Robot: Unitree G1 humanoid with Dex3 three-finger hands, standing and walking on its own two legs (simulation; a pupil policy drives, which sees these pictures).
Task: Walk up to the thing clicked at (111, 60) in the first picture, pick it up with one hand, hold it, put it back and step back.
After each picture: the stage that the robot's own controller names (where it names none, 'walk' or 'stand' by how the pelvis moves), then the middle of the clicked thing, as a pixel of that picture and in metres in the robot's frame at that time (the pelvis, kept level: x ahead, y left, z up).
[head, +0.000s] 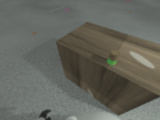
stand; (112, 57) +0.52 -0.16 +0.04
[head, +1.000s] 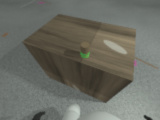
rise first; (85, 50) +0.50 +0.08 +0.06
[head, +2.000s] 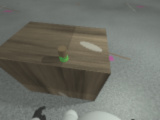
stand; (63, 54) +0.47 +0.22 +0.07
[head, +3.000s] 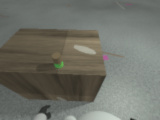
stand; (57, 60) +0.43 +0.25 +0.04
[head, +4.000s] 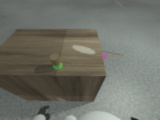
stand; (56, 62) +0.41 +0.25 +0.04
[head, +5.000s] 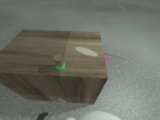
stand; (59, 62) +0.42 +0.24 +0.03
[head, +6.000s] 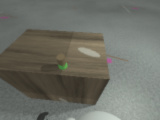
stand; (62, 62) +0.43 +0.22 +0.03
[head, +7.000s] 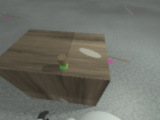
stand; (63, 62) +0.43 +0.22 +0.03
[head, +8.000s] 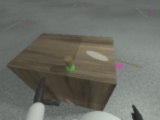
rise first; (69, 63) +0.44 +0.19 +0.04
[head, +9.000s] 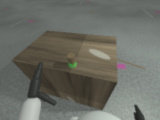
go down; (71, 60) +0.46 +0.19 +0.04
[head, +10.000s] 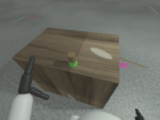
go down; (72, 59) +0.45 +0.19 +0.04
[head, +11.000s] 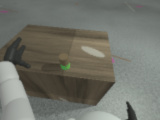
go down; (64, 61) +0.43 +0.18 +0.05
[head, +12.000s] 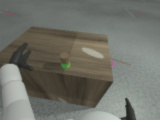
close in; (65, 60) +0.45 +0.18 +0.05
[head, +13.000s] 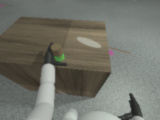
close; (58, 53) +0.46 +0.21 +0.09
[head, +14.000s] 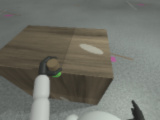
lift; (54, 68) +0.35 +0.23 +0.08
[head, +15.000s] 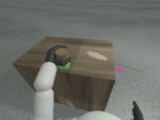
lift; (63, 59) +0.32 +0.18 +0.22
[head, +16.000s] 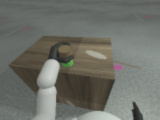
hold; (66, 56) +0.34 +0.15 +0.23
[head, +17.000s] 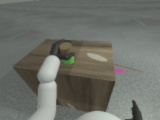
hold; (67, 54) +0.34 +0.15 +0.25
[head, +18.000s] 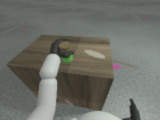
crouch; (66, 52) +0.38 +0.16 +0.22
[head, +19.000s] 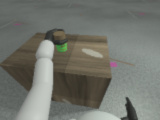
lower; (60, 42) +0.45 +0.19 +0.24
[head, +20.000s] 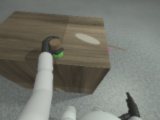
lower; (56, 48) +0.48 +0.20 +0.09
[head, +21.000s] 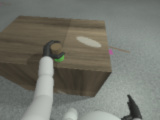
lower; (58, 53) +0.46 +0.20 +0.09
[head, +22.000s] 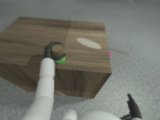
lower; (58, 54) +0.45 +0.20 +0.09
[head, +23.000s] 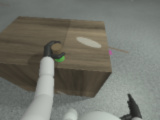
lower; (58, 53) +0.46 +0.20 +0.09
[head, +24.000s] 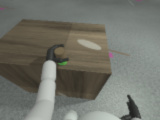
open; (61, 56) +0.44 +0.19 +0.08
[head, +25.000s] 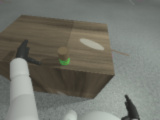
sink last; (64, 56) +0.43 +0.17 +0.08
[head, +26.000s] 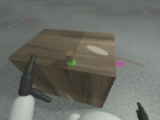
sink last; (70, 58) +0.46 +0.19 +0.07
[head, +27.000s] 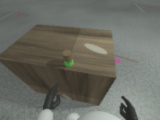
stand; (68, 58) +0.44 +0.18 +0.08
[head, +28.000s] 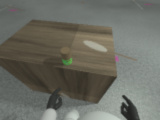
stand; (66, 56) +0.43 +0.18 +0.10
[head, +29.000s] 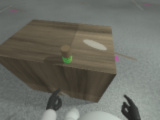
stand; (66, 54) +0.44 +0.18 +0.10
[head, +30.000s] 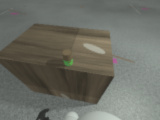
stand; (67, 57) +0.44 +0.19 +0.07
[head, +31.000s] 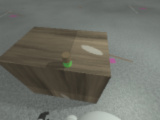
walk; (66, 60) +0.45 +0.20 +0.04
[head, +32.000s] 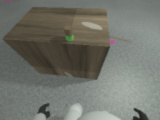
walk; (69, 33) +0.65 +0.20 +0.06
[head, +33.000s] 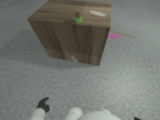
walk; (78, 16) +0.96 +0.18 +0.06
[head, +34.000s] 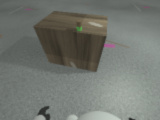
stand; (79, 25) +1.01 +0.18 +0.04
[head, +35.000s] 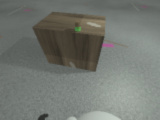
stand; (77, 26) +1.02 +0.18 +0.03
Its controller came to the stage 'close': yes
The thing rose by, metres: 0.22
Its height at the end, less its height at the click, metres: +0.00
